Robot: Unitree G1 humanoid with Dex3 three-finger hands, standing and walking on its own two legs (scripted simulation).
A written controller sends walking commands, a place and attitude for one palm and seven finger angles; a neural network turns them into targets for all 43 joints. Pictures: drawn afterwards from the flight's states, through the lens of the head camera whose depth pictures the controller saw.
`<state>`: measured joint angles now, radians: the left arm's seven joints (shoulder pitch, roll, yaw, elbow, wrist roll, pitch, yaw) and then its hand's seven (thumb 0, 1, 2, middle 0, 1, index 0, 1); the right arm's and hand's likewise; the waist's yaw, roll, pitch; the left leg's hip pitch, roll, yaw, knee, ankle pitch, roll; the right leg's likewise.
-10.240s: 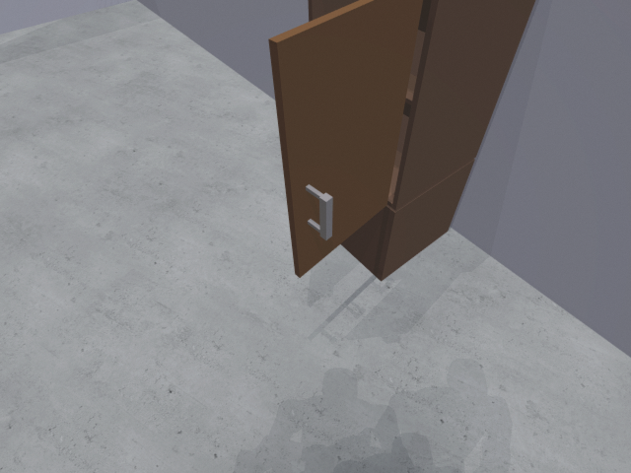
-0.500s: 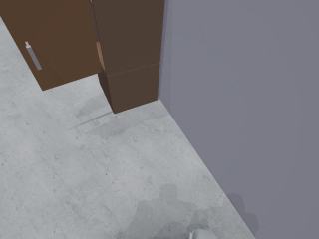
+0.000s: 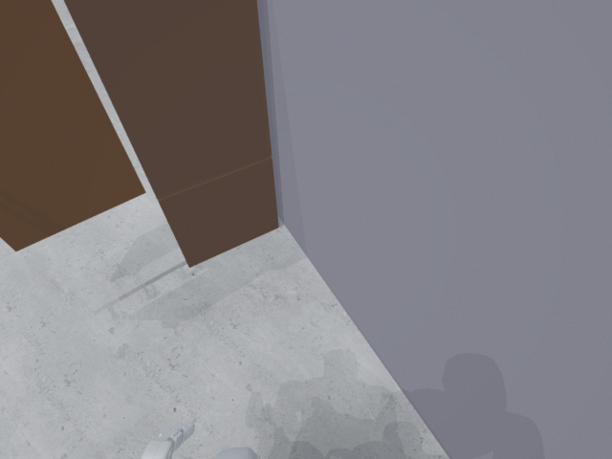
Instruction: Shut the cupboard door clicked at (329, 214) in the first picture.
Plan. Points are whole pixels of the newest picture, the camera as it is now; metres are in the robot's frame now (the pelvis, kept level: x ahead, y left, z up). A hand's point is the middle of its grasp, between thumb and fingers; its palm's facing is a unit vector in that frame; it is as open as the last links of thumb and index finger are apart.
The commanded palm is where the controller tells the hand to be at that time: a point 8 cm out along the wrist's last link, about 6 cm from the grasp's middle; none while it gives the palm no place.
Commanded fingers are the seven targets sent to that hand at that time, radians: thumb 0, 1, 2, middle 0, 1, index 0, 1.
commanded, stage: walk to a spot facing it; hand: left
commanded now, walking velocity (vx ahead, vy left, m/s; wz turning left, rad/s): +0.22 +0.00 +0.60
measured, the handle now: out of the picture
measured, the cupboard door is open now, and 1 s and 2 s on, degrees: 97 97 97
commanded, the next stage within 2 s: turn to face it in 0.06 s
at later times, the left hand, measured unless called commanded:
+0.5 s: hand out of the picture +0.12 +0.26 -0.19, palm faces +0.30 -0.93 -0.20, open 7.3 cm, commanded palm none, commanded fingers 0.00 0.90 0.90 -0.20 -0.30 -0.20 -0.30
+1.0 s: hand (163, 382) +0.26 +0.23 -0.14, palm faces +0.39 -0.88 -0.28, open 7.3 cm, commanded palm none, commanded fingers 0.00 0.90 0.90 -0.20 -0.30 -0.20 -0.30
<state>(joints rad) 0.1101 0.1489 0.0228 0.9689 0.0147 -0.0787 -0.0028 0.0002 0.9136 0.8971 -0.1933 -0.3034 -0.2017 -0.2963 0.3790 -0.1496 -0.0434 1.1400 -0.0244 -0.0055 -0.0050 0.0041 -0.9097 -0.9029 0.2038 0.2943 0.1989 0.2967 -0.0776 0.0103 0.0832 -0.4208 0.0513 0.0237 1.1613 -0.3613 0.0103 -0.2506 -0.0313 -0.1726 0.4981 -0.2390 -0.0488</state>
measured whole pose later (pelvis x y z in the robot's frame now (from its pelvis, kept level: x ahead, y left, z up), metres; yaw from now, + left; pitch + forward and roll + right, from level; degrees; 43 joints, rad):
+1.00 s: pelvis +0.22 +0.00 +0.00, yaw +27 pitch +1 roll +1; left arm 0.10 0.19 0.02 0.86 0.01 0.00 0.03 0.00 0.91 0.90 -0.20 -0.30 -0.20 -0.30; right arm 0.24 -0.24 -0.08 0.99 -0.02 0.07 0.00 0.00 -0.91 -0.90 0.21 0.29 0.20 0.30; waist -0.06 0.04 0.09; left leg -0.46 -0.08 -0.07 0.91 -0.47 -0.03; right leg -0.24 0.00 -0.03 0.55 -0.33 -0.04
